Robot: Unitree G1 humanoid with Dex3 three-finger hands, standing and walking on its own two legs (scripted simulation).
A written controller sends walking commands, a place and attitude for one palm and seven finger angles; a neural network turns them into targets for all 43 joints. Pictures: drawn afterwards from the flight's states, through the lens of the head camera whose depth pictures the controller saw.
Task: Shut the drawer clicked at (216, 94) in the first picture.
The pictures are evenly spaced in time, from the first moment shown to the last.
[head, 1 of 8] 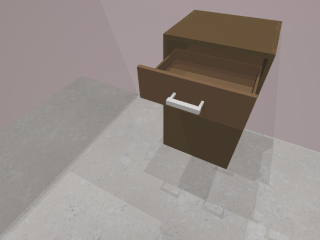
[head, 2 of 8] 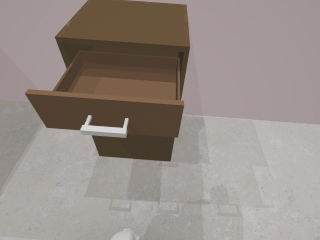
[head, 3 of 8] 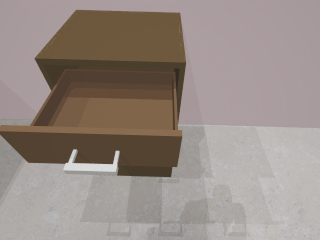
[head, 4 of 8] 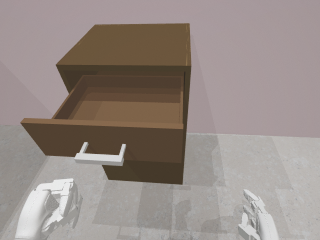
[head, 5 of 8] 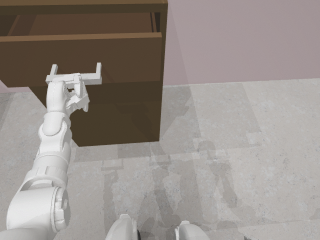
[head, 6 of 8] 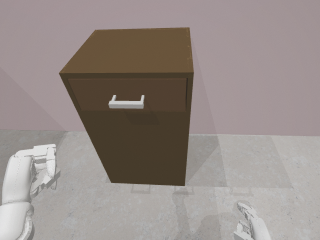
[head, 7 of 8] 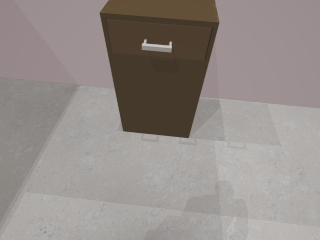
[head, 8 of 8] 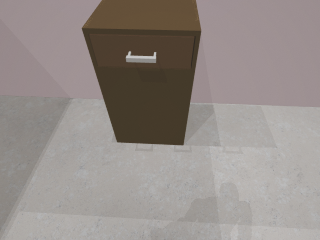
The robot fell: no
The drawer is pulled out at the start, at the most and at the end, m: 0.29 0.29 0.00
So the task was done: yes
